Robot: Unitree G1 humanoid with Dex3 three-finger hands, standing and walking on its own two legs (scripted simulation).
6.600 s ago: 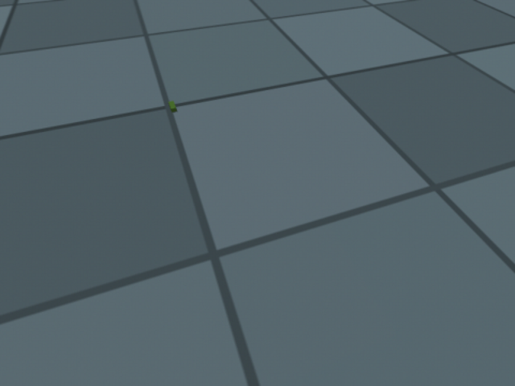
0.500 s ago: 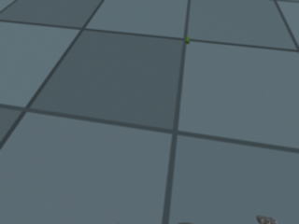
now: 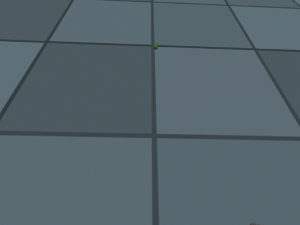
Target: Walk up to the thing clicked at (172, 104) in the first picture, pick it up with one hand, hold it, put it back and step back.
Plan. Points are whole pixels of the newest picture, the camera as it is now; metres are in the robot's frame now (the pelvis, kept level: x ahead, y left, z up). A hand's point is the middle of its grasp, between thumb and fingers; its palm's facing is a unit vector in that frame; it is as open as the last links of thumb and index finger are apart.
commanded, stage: walk up
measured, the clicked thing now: (155, 46) +2.02 -0.11 -0.75
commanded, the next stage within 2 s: stand in 0.70 s
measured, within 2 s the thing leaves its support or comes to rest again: neither
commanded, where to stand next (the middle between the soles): +0.06 +0.00 m, yaw -3 degrees
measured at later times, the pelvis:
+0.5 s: pelvis +0.00 +0.00 +0.01, yaw -4 degrees
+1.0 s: pelvis +0.00 +0.00 +0.02, yaw -3 degrees
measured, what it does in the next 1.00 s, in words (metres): steps on the spot: right foot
